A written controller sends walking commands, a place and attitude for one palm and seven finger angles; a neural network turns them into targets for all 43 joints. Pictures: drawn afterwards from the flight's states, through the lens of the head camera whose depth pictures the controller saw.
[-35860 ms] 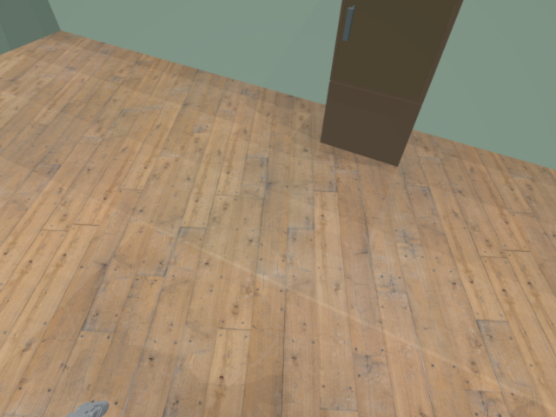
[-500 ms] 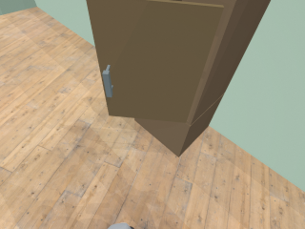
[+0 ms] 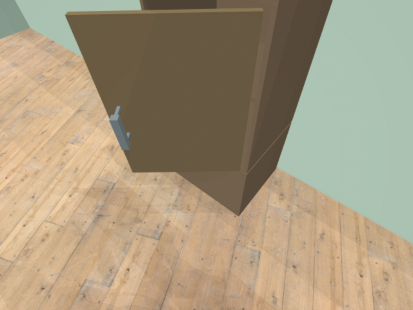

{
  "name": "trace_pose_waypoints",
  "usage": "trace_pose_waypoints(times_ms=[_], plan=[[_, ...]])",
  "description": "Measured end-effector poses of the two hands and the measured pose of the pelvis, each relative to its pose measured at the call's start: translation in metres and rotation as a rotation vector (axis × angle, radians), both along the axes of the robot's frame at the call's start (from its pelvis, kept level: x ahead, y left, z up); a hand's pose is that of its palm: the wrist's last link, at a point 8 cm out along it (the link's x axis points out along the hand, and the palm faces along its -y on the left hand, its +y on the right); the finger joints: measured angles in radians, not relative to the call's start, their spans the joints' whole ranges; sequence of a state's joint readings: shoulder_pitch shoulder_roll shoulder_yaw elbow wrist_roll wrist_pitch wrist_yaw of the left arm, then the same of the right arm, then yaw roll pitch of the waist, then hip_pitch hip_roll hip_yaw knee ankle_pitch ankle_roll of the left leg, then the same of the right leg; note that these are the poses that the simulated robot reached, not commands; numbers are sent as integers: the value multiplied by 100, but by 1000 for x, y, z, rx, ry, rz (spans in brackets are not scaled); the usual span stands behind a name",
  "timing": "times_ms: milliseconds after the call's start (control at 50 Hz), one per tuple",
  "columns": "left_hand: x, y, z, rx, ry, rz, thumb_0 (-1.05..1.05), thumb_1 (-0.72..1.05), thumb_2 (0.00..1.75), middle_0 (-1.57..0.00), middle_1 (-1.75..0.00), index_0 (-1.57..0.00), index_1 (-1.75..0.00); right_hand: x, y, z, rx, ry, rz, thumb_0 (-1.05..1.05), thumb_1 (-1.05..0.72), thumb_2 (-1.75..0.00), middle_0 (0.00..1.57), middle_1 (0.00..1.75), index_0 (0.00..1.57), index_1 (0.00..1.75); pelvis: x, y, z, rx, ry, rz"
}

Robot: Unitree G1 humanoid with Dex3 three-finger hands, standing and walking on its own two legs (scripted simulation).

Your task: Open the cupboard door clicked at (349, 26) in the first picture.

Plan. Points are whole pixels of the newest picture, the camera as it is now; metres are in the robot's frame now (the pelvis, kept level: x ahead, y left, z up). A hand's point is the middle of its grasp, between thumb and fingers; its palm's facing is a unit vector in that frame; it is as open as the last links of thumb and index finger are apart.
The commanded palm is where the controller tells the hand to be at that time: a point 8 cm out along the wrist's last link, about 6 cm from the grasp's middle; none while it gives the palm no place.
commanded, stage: come to a stop and stand still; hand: left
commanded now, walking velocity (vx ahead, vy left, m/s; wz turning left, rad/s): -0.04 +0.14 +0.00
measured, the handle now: (122, 128) +0.61 +0.29 -0.06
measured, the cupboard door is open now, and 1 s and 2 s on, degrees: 40 40 40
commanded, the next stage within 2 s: look again from close up in 1.26 s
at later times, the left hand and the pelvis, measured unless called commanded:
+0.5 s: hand out of the picture +0.02 +0.23 -0.16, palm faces +0.02 -0.96 -0.29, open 7.3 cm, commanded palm none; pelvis -0.03 +0.02 +0.00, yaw +0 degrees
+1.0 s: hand out of the picture -0.08 +0.20 -0.17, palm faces +0.01 -0.98 -0.21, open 7.3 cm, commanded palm none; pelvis -0.07 +0.02 +0.00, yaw +0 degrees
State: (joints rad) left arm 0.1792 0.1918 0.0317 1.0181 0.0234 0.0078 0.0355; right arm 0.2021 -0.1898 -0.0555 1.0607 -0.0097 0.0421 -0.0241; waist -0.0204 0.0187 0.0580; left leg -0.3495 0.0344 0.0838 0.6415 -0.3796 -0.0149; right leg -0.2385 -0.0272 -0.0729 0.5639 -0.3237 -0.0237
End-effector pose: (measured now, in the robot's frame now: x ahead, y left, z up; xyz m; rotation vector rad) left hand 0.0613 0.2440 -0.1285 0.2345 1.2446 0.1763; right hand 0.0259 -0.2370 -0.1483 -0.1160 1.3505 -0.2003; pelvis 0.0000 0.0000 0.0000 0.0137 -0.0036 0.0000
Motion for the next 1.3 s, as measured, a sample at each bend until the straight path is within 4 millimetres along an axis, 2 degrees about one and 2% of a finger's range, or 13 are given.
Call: trace_pose_waypoints(times_ms=[100,160,280,460,580,700,880,1040,1160,1300], plan=[[-1,-14,3,-25,-1,1,1,91,90,-20,-30,-20,-30,-16,-6,5,0,51,-8,0,-91,-89,20,30,20,30,0,-4,6,13,-10,1],[-6,-15,-1,-43,-1,16,1,91,90,-20,-30,-21,-30,-21,-4,9,-9,61,0,0,-91,-89,20,30,20,30,-3,-2,6,13,-10,4],[-23,-3,-14,-68,19,27,1,91,90,-21,-30,-21,-30,-25,8,14,-36,32,43,0,-91,-89,20,30,20,30,-11,9,2,-2,-17,13],[-49,24,0,8,-12,11,1,91,90,-20,-30,-21,-30,-4,25,8,-10,-176,51,1,-90,-89,20,30,20,30,-26,19,-4,-6,-26,-3],[-63,31,4,19,-44,10,1,91,90,-20,-30,-20,-30,-8,29,10,2,-216,71,0,-91,-89,20,30,20,30,-41,22,-3,-6,-44,-8],[-82,28,4,5,-37,6,1,91,90,-20,-30,-20,-30,-32,24,12,-7,-185,71,0,-91,-89,20,30,20,30,-55,23,0,-6,-48,-10],[-122,14,-4,-36,46,17,1,91,90,-20,-30,-20,-30,-88,15,12,-24,-59,36,1,-90,-89,20,30,20,30,-69,20,3,-7,-43,-8],[-153,0,-10,-67,124,44,1,91,90,-20,-30,-20,-30,-131,21,9,-6,48,4,1,-90,-89,20,30,20,30,-76,17,4,-11,-37,-3],[-166,-9,-13,-88,158,58,1,91,90,-20,-30,-20,-30,-147,34,7,20,89,-13,1,-90,-89,20,30,20,30,-79,17,4,-17,-31,-4],[-169,-15,-16,-109,164,67,1,91,90,-20,-30,-20,-30,-150,49,5,45,96,-25,0,-90,-89,20,30,20,30,-81,20,3,-19,-26,-5]])
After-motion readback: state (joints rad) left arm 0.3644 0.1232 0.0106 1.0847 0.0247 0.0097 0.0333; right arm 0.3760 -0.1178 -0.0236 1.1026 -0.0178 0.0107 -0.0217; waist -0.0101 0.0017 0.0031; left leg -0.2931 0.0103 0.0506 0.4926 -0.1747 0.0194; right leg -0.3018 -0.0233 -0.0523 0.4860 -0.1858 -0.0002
